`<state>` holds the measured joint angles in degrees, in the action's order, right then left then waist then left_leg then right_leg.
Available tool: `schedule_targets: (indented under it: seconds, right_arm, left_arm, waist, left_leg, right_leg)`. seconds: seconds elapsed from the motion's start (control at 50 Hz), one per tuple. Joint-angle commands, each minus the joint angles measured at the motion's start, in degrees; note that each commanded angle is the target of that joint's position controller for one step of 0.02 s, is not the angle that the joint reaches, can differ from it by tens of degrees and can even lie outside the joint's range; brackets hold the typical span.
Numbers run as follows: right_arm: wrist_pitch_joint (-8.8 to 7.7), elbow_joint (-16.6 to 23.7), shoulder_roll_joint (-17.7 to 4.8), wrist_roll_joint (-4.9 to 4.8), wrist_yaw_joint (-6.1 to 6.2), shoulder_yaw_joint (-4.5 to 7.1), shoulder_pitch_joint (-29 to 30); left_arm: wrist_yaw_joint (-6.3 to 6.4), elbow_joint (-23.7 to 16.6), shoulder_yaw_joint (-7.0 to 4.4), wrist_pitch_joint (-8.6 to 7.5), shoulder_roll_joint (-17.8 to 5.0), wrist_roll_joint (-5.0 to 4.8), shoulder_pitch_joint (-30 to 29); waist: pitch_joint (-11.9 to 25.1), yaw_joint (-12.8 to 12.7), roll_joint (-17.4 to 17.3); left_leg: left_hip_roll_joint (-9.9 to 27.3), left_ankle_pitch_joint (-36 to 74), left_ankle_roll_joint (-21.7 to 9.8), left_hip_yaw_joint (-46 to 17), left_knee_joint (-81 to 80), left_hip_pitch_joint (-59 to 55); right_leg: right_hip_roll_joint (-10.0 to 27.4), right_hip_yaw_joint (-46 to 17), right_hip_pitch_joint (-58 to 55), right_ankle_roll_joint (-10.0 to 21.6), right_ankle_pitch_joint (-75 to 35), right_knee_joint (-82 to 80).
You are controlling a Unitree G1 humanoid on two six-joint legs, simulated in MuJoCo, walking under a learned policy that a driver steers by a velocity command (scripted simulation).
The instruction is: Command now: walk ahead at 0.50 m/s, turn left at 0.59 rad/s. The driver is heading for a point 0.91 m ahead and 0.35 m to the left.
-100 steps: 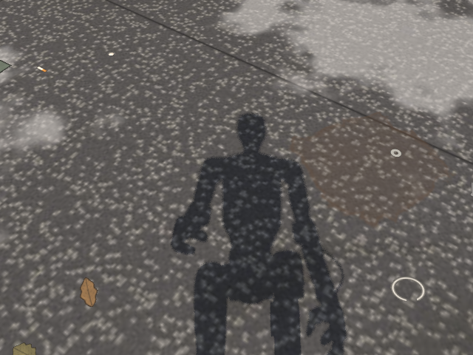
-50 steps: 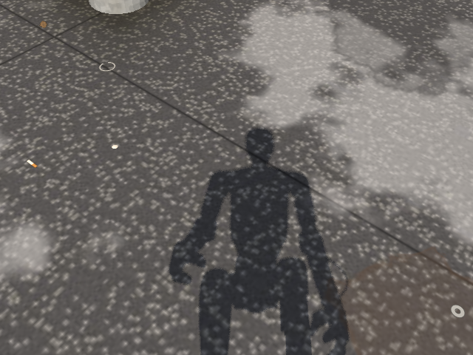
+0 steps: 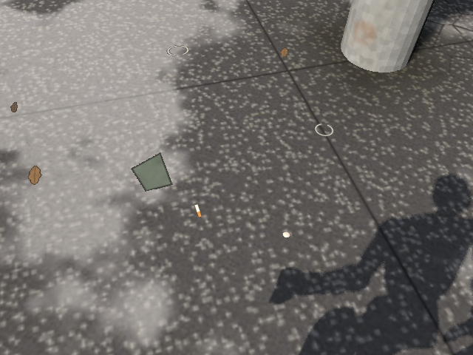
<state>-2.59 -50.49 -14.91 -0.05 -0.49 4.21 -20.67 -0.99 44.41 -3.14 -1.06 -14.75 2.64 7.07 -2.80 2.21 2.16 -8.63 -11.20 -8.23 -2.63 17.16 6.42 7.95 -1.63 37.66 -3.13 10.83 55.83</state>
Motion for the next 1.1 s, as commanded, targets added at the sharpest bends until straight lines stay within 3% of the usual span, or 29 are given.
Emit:
schedule_targets:
  seconds: [0.02,0.16,0.2,0.22,0.24,0.26,0.28,0.3,0.32,0.34,0.36,0.42,0.48,0.6,0.68,0.7,0.74,0.78,0.8,0.82,0.84,0.86,0.88,0.9,0.94,1.0,1.1]
  right_arm:
    - [-0.91,2.84,-8.60,-0.05,0.26,1.77,-3.48]
    - [-0.65,2.45,-9.48,0.80,1.28,1.76,-8.58]
    - [-0.67,3.11,-10.55,0.91,1.72,2.00,-6.45]
    - [-0.80,3.80,-11.29,0.92,1.67,2.13,-3.93]
    - [-1.04,4.14,-11.94,0.91,1.30,2.26,-2.65]
    - [-1.45,4.44,-11.58,0.41,0.69,2.15,-1.37]
    - [-1.89,6.44,-6.33,-0.03,0.28,0.73,-2.54]
    - [-1.42,7.81,-3.28,-1.42,0.41,0.19,-10.24]
    - [-0.42,5.72,-8.04,1.00,0.94,0.60,-7.97]
    - [-0.09,5.78,-8.25,1.32,0.35,0.78,-3.91]
    - [0.16,6.10,-7.23,1.30,-0.10,0.57,-1.88]
    - [1.91,6.73,-5.72,2.05,-1.63,0.29,-0.87]
    - [2.58,8.93,-4.85,2.14,-2.59,-0.09,4.04]
    - [2.06,13.01,-2.76,1.85,-3.92,-1.40,15.71]
    - [1.97,15.49,-2.59,2.23,-4.66,-1.88,22.04]
    - [2.00,15.88,-2.91,2.44,-4.60,-1.80,22.63]
    - [2.11,15.90,-3.70,2.86,-4.07,-1.39,21.35]
    - [1.56,13.35,-5.58,3.18,-3.15,-0.21,11.82]
    - [1.13,10.02,-7.75,3.64,-2.29,1.03,1.65]
    - [1.30,9.80,-14.41,3.82,-1.35,2.89,-2.39]
    - [1.83,11.48,-17.75,1.52,-0.91,3.68,-1.99]
    - [2.19,10.21,-15.73,0.95,-0.27,3.31,-2.31]
    - [1.90,9.17,-12.14,0.68,0.22,2.34,0.19]
    - [1.39,8.90,-9.14,0.76,0.39,1.38,2.67]
    - [0.25,9.06,-6.45,0.51,0.36,0.18,6.18]
    - [-1.17,7.06,-7.33,0.19,-0.13,0.24,3.30]
    - [-1.56,4.32,-7.57,0.10,-0.17,0.12,-1.99]
  left_arm:
    - [-0.09,-4.59,-0.72,-0.09,-4.22,-0.11,-3.92]
    - [-0.79,-9.60,0.51,-1.44,-4.37,-0.90,-14.29]
    - [-0.54,-9.55,0.35,-1.95,-5.56,-1.12,-11.32]
    - [-0.12,-8.34,0.00,-2.21,-6.51,-1.24,-6.67]
    - [0.57,-6.25,-0.74,-2.59,-8.20,-1.33,0.17]
    - [1.37,-4.46,-1.41,-3.32,-9.84,-1.01,8.67]
    - [2.47,-4.27,-2.30,-3.55,-14.18,0.43,17.82]
    - [2.22,-4.77,-3.07,-2.85,-17.87,0.95,14.19]
    - [1.82,-5.61,-2.30,-2.16,-11.97,-0.31,9.84]
    - [1.68,-5.95,-1.11,-2.11,-7.34,-0.78,6.33]
    - [1.49,-5.45,-0.54,-2.23,-5.41,-0.58,5.06]
    - [1.31,-3.02,-0.43,-3.69,-5.46,-1.26,7.47]
    - [0.81,-1.67,-0.83,-4.95,-6.19,-1.81,9.43]
    - [0.73,0.47,-1.02,-4.72,-6.68,-1.68,12.26]
    - [1.28,2.04,-1.49,-4.20,-8.62,-1.74,15.40]
    - [1.45,2.50,-1.58,-3.82,-9.06,-1.71,16.17]
    - [1.83,3.20,-1.81,-2.95,-10.58,-1.57,16.84]
    - [2.08,3.32,-1.99,-1.84,-12.15,-1.62,16.75]
    - [2.04,2.39,-1.79,-1.56,-11.91,-1.60,15.89]
    - [1.23,-1.38,-0.42,-1.86,-6.43,-2.30,17.72]
    - [0.71,-4.78,-0.76,-2.16,-7.32,-1.49,13.65]
    - [0.55,-5.87,-0.92,-2.30,-8.61,-1.29,7.65]
    - [0.44,-5.35,-0.10,-2.90,-6.80,-2.02,8.22]
    - [0.44,-4.01,0.03,-2.90,-6.36,-1.83,9.78]
    - [0.12,-2.21,0.11,-1.00,-6.14,-0.18,13.59]
    - [-0.73,-1.97,0.08,0.28,-5.11,-0.21,12.60]
    - [-0.83,-4.62,-0.03,0.26,-4.92,-0.53,1.99]
  waist:
    - [0.41,0.49,-4.75]
    - [-0.63,3.60,-6.34]
    - [-0.25,1.39,-7.12]
    - [1.10,-1.11,-7.39]
    - [4.69,-3.88,-6.67]
    - [9.58,-8.48,-4.21]
    - [18.97,-10.74,2.68]
    - [22.68,-4.28,17.29]
    - [14.80,-3.16,6.09]
    - [7.36,-2.89,0.67]
    - [4.05,-2.35,-1.03]
    - [2.38,-1.27,3.89]
    - [1.77,-1.43,3.32]
    - [-0.51,-3.42,2.58]
    - [-2.04,-5.11,2.59]
    - [-2.08,-5.20,2.60]
    - [-0.36,-4.13,3.55]
    - [5.91,0.22,3.61]
    - [11.69,4.87,0.48]
    - [19.02,4.29,-10.77]
    - [22.61,3.77,-13.61]
    - [15.73,4.94,-6.04]
    - [9.19,2.30,-4.53]
    - [5.53,-0.62,-2.37]
    - [4.77,-4.26,-3.76]
    - [4.04,-4.30,-4.27]
    - [-0.18,-0.83,-4.66]
  left_leg:
    - [15.06,19.15,-5.67,-14.29,-5.72,-3.23]
    - [15.87,28.23,-4.87,-17.57,-0.48,-10.29]
    - [16.26,31.49,-3.06,-18.62,1.74,-9.07]
    - [15.45,37.12,-1.54,-17.92,4.85,-6.41]
    - [13.75,42.85,-0.25,-17.26,11.80,-4.76]
    - [10.31,38.90,1.11,-14.94,23.47,0.34]
    - [6.49,17.49,2.00,-10.75,40.29,8.23]
    - [-1.52,-21.88,3.50,-5.75,53.22,24.51]
    - [4.61,-16.83,2.99,-5.83,57.20,28.75]
    - [6.67,-11.19,3.35,-4.66,55.40,28.10]
    - [8.41,-8.56,3.82,-3.82,53.11,26.94]
    - [10.56,-6.76,4.75,-2.18,50.46,24.43]
    - [11.82,-2.78,5.27,-1.56,48.88,29.66]
    - [12.39,9.35,6.11,2.74,32.62,31.74]
    - [11.76,7.97,4.14,7.04,22.35,28.73]
    - [11.12,5.80,3.35,7.90,20.78,28.18]
    - [7.92,-0.58,1.27,10.10,18.50,23.86]
    - [3.30,-4.75,-1.68,10.84,15.20,12.22]
    - [3.52,-3.20,-3.79,7.75,11.46,-1.91]
    - [19.97,-12.07,-9.47,-16.24,9.72,-21.26]
    - [29.40,-4.67,-14.93,-42.30,0.86,-26.26]
    - [27.43,3.39,-13.35,-32.23,0.43,-23.01]
    - [25.83,10.83,-11.58,-23.95,0.36,-14.93]
    - [22.38,16.89,-8.59,-18.28,-0.58,-7.77]
    - [18.24,21.50,-6.31,-11.92,-2.78,0.12]
    - [16.50,21.84,-6.30,-9.11,-6.22,2.15]
    - [16.28,19.41,-4.32,-8.17,-8.97,-2.97]
  right_leg:
    - [-1.83,1.35,4.70,-0.52,-6.01,-5.51]
    - [-6.14,1.54,3.07,1.54,-8.52,-18.85]
    - [-7.31,0.95,-4.31,3.00,-6.58,-23.22]
    - [-8.76,1.34,-12.28,4.07,-4.20,-25.16]
    - [-10.48,2.21,-21.72,5.09,-2.45,-26.17]
    - [-7.49,0.18,-34.45,6.72,-4.27,-29.19]
    - [7.02,-14.34,-47.93,9.12,7.92,-30.14]
    - [19.08,-41.79,-55.46,15.50,9.31,-38.42]
    - [16.74,-40.63,-47.35,14.89,16.52,-39.42]
    - [13.86,-30.24,-39.06,13.81,14.86,-40.54]
    - [10.96,-22.29,-34.14,12.74,8.16,-41.95]
    - [7.33,-9.80,-28.75,11.40,-5.14,-44.48]
    - [7.81,-3.77,-30.39,12.31,-11.45,-46.51]
    - [5.17,7.97,-32.57,10.94,-17.50,-46.96]
    - [7.00,11.37,-36.91,9.90,-21.22,-45.74]
    - [7.52,12.13,-38.90,9.62,-24.35,-44.35]
    - [8.06,14.31,-42.20,8.86,-40.55,-37.66]
    - [7.97,15.96,-42.02,8.37,-51.44,-21.40]
    - [6.73,17.04,-34.37,6.74,-42.86,-7.08]
    - [1.74,16.95,-12.73,3.68,-8.29,12.64]
    - [-8.23,7.73,1.65,1.36,21.52,25.84]
    - [-4.65,1.47,7.11,2.10,15.71,25.87]
    - [-2.21,1.62,5.60,2.63,10.78,21.05]
    - [-0.43,1.46,1.32,2.85,9.27,14.98]
    - [0.54,1.29,-6.28,2.21,8.29,10.11]
    - [-0.15,2.70,-6.20,1.53,3.78,5.74]
    - [-0.17,2.72,2.24,1.28,-6.56,-5.31]
